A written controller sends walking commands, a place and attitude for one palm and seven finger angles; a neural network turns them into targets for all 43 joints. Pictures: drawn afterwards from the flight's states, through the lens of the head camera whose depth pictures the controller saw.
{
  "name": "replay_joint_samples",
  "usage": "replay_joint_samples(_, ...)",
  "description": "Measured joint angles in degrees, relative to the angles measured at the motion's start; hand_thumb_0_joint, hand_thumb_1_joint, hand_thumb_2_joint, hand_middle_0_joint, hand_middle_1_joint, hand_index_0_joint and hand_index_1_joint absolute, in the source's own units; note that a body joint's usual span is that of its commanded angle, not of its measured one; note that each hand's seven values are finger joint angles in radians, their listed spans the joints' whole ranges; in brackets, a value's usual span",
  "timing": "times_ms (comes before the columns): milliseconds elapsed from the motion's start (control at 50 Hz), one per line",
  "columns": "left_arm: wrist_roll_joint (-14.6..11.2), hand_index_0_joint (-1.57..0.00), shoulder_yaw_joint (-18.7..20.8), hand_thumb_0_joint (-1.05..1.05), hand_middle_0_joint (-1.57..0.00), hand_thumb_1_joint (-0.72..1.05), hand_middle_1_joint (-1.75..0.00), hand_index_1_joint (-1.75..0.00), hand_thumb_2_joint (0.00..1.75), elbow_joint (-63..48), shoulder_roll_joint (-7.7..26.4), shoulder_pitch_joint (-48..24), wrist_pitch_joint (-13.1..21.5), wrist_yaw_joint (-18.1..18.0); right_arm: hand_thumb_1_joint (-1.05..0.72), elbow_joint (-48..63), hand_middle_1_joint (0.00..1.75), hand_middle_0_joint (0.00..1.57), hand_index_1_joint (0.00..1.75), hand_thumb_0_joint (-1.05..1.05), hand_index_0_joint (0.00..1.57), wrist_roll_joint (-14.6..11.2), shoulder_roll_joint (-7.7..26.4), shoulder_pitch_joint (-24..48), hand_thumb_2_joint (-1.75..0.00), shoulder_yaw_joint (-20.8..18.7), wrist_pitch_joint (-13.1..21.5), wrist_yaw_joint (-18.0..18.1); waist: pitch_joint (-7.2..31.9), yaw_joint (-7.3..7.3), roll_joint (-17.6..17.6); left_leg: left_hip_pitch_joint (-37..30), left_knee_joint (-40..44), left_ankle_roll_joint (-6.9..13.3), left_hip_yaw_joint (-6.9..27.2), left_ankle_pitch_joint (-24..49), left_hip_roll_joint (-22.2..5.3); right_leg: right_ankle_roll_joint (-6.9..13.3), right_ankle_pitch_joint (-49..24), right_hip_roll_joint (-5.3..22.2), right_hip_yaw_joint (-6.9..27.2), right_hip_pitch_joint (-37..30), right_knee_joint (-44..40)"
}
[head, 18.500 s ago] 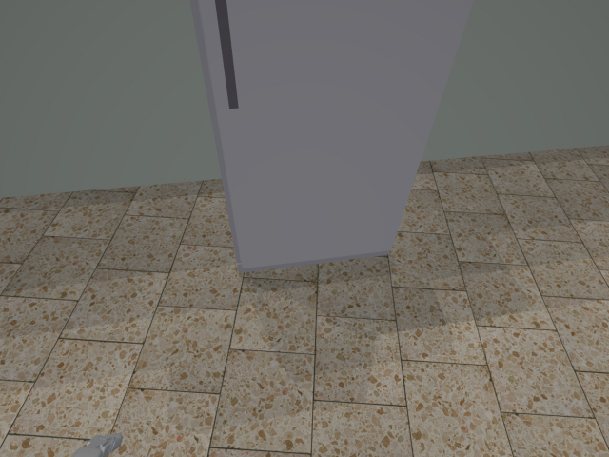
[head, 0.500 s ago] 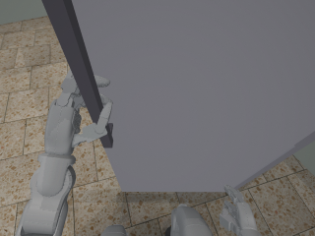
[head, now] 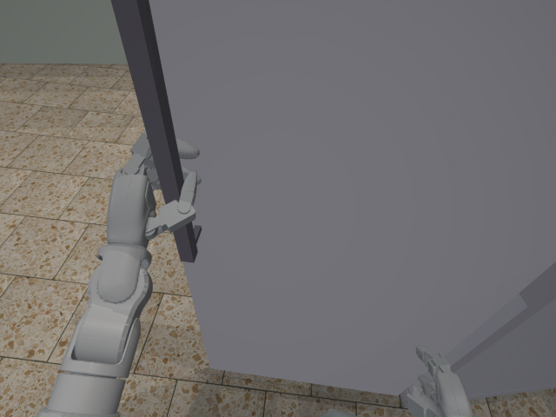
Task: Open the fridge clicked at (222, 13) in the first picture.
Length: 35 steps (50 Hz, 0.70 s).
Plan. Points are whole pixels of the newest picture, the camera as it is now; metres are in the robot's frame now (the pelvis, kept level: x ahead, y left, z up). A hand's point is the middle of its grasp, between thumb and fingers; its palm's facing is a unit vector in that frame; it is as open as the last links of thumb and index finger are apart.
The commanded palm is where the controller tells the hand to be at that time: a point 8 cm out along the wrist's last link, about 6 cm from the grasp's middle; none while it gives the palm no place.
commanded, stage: stop walking and hold the door back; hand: left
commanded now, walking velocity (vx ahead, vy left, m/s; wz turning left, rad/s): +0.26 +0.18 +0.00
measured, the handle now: (164, 108) +0.35 +0.17 +0.28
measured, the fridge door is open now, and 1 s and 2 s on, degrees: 76 70 69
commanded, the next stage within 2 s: loosen the grip on the handle in 1.40 s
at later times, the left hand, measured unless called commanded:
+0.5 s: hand (197, 173) +0.37 +0.15 +0.18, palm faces +0.16 -0.95 -0.26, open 5.5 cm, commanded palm +0.34 +0.22 +0.16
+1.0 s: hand (195, 171) +0.37 +0.15 +0.18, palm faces +0.06 -0.98 -0.19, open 5.6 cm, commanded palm +0.33 +0.24 +0.16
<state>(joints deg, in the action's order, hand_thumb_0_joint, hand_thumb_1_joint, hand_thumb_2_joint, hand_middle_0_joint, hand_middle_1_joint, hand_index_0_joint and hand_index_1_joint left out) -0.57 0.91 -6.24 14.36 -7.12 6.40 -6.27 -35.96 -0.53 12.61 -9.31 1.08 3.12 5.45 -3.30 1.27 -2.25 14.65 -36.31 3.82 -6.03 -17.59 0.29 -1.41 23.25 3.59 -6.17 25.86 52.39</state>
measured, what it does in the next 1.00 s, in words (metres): steps on the spot: right foot, then left foot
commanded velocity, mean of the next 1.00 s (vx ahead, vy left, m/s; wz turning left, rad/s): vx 0.11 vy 0.04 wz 0.00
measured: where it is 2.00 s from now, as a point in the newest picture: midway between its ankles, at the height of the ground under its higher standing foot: outside the picture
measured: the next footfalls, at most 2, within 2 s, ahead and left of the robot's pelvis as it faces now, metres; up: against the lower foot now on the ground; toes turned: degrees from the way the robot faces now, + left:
right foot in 0.14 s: +0.03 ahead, -0.12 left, +0.00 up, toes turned -4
left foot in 0.40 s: -0.03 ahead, +0.12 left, +0.00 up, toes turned +8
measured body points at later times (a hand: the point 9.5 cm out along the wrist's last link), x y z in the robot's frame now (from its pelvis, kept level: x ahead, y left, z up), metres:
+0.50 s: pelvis -0.08 -0.02 +0.00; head -0.08 -0.04 +0.45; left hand +0.35 +0.20 +0.20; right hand -0.02 -0.31 -0.12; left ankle -0.07 +0.11 -0.72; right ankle -0.01 -0.13 -0.70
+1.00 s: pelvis -0.08 +0.02 +0.01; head -0.07 +0.02 +0.46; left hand +0.36 +0.20 +0.19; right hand -0.01 -0.27 -0.09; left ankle -0.06 +0.14 -0.72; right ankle -0.01 -0.11 -0.72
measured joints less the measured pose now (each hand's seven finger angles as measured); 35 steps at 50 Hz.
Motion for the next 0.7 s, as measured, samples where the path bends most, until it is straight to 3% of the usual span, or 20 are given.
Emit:
replay_joint_samples(60,0.2,-0.37,-0.8,-0.05,-0.48,0.62,-1.41,-1.39,0.84,11.0,1.1,-6.5,-1.1,0.1,-0.91,0.0,0.3,0.2,0.3,0.01,0.2,-0.6,-0.7,-0.6,-0.9,1.0,-1.0,-0.2,1.5,-0.17,3.6,0.7,1.4,-0.8,2.9,2.3,-1.3,-0.7,0.3,-1.4,1.3,-1.3,1.3)
replay_joint_samples(120,-0.4,-0.38,-1.3,-0.06,-0.48,0.61,-1.4,-1.39,0.84,21.8,1.8,-14.1,-2.3,0.8,-0.91,-0.1,0.3,0.2,0.3,0.01,0.2,-1.0,-1.3,-1.7,-0.9,2.0,-2.0,-0.2,2.9,0.69,5.4,3.6,-1.6,-1.3,3.7,-0.6,-2.3,0.0,1.4,-1.6,0.8,-7.7,-9.0)
replay_joint_samples(140,-0.6,-0.38,-1.4,-0.07,-0.47,0.61,-1.4,-1.39,0.83,25.0,2.3,-17.2,-2.7,1.1,-0.91,-0.1,0.3,0.21,0.3,0.01,0.21,-1.1,-1.9,-2.1,-0.9,2.2,-2.4,-0.2,3.8,0.91,4.1,6.4,-5.2,-1.7,3.4,-5.4,-1.3,1.6,4.4,-0.9,3.0,-9.5,-14.2)
replay_joint_samples(160,-0.9,-0.38,-0.7,-0.07,-0.47,0.61,-1.4,-1.4,0.83,27.8,2.2,-20.1,-2.7,1.3,-0.91,-0.8,0.3,0.21,0.3,0.01,0.21,-1.1,-1.8,-1.3,-0.9,2.4,-2.8,-0.5,3.6,1.39,3.7,9.6,-11.2,-2.5,4.3,-8.5,-0.6,2.2,-0.6,-0.6,3.9,-7.8,-14.6)
replay_joint_samples(200,-1.5,-0.39,1.3,-0.08,-0.46,0.63,-1.4,-1.4,0.83,32.1,1.6,-23.8,-2.6,1.8,-0.91,-3.5,0.3,0.21,0.3,0.01,0.21,-0.4,-0.9,0.7,-0.9,2.0,-3.0,-0.8,1.6,1.44,4.1,13.9,-23.7,-4.3,7.2,-7.0,0.8,1.8,-6.6,-0.5,4.7,-5.6,-12.6)
replay_joint_samples(240,-1.5,-0.4,2.9,-0.09,-0.46,0.64,-1.4,-1.4,0.82,36.0,2.1,-25.4,-2.0,2.3,-0.91,-5.4,0.3,0.21,0.3,0.01,0.21,-0.2,-0.4,0.8,-0.9,1.2,-2.7,-0.8,1.2,0.88,3.5,14.8,-28.7,-4.9,7.0,-5.0,1.6,1.4,-8.4,0.5,6.1,-4.8,-13.4)
replay_joint_samples(300,-0.9,-0.41,4.5,-0.1,-0.46,0.63,-1.4,-1.4,0.82,42.2,3.4,-27.5,-0.8,3.5,-0.91,-6.6,0.3,0.21,0.3,0.01,0.21,-0.3,0.4,-1.3,-0.9,0.5,-2.2,0.1,2.2,-0.95,1.6,11.0,-20.6,-4.6,4.1,-5.7,1.3,0.8,-9.5,2.6,7.4,-4.4,-16.8)
replay_joint_samples(360,0.0,-0.43,6.2,-0.11,-0.45,0.62,-1.4,-1.4,0.82,47.4,4.5,-30.4,0.1,4.2,-0.91,-7.2,0.3,0.21,0.3,0.01,0.21,-0.2,2.1,-4.1,-0.9,0.1,-1.4,0.8,2.8,-2.78,-0.2,2.7,-3.0,-3.7,0.3,-6.6,0.9,0.2,-12.1,3.9,8.2,-3.9,-18.9)
replay_joint_samples(400,0.7,-0.43,7.1,-0.11,-0.45,0.61,-1.4,-1.4,0.81,50.3,4.8,-32.7,1.0,4.4,-0.91,-7.2,0.3,0.21,0.3,0.01,0.21,-0.2,3.9,-5.9,-0.9,-0.7,-0.8,1.1,3.0,-4.26,0.6,-2.2,7.1,-2.9,-0.7,-4.4,0.3,-0.4,-12.4,3.4,7.8,-2.7,-17.7)
replay_joint_samples(440,0.7,-0.44,8.1,-0.1,-0.45,0.62,-1.4,-1.4,0.81,52.6,5.6,-34.7,2.3,4.3,-0.91,-7.3,0.3,0.21,0.3,0.01,0.21,-0.5,4.8,-6.8,-0.9,-1.8,-0.8,1.4,1.3,-4.86,1.0,-2.2,7.3,-3.1,-1.5,4.1,-0.3,-0.2,-7.2,2.6,8.1,-1.3,-13.2)
replay_joint_samples(500,1.1,-0.45,9.8,-0.1,-0.45,0.64,-1.4,-1.4,0.81,56.5,6.4,-36.0,3.3,3.9,-0.91,-7.6,0.3,0.2,0.3,0.01,0.2,-1.2,4.7,-9.2,-0.9,-2.4,-1.0,1.1,0.8,-5.12,2.6,-2.1,5.8,-3.6,-2.3,2.8,-2.2,0.1,-1.3,0.0,5.1,-0.1,-6.3)
replay_joint_samples(560,1.6,-0.45,11.2,-0.1,-0.45,0.65,-1.4,-1.4,0.8,60.6,7.2,-39.1,3.1,4.5,-0.91,-7.9,0.3,0.2,0.3,0.01,0.2,-1.8,3.8,-12.2,-0.9,-1.3,-1.8,0.9,1.2,-5.4,3.0,0.4,1.2,-4.0,-1.4,0.1,-3.7,1.4,-4.1,-2.1,2.7,-5.1,-15.3)
replay_joint_samples(580,1.8,-0.45,12.2,-0.09,-0.45,0.65,-1.4,-1.4,0.8,60.8,7.7,-39.7,3.1,4.6,-0.91,-8.2,0.3,0.2,0.3,0.01,0.2,-1.9,3.6,-11.9,-0.9,-1.2,-2.1,0.6,0.7,-5.62,2.9,2.2,-3.3,-4.2,-0.6,-3.0,-3.7,2.9,-9.3,-2.4,2.8,-4.8,-15.7)
replay_joint_samples(620,1.9,-0.45,14.2,-0.09,-0.45,0.66,-1.4,-1.4,0.79,60.1,8.0,-39.5,2.8,4.4,-0.91,-9.0,0.3,0.2,0.3,0.02,0.2,-1.8,3.7,-10.4,-0.9,-1.7,-2.3,0.3,-1.0,-6.81,3.9,6.3,-14.4,-4.3,2.9,-8.4,-2.7,4.5,-10.9,-3.0,2.6,-4.8,-15.2)
replay_joint_samples(660,1.6,-0.44,15.7,-0.1,-0.45,0.67,-1.4,-1.4,0.79,59.8,8.1,-38.6,2.5,4.6,-0.91,-9.3,0.3,0.2,0.3,0.02,0.2,-1.6,3.8,-9.5,-0.9,-1.9,-1.4,0.2,-1.5,-7.29,4.2,9.6,-21.5,-4.5,3.9,-9.5,-1.7,4.5,-11.2,-3.0,3.5,-5.4,-17.0)
replay_joint_samples(700,1.6,-0.44,16.7,-0.11,-0.45,0.68,-1.4,-1.4,0.79,59.7,8.5,-38.0,2.4,5.2,-0.91,-9.3,0.3,0.21,0.3,0.02,0.2,-1.3,3.7,-8.9,-0.9,-1.4,-0.4,0.1,-1.5,-7.56,3.4,11.3,-23.4,-4.7,3.6,-7.8,-1.3,4.1,-12.3,-2.5,4.8,-5.9,-19.2)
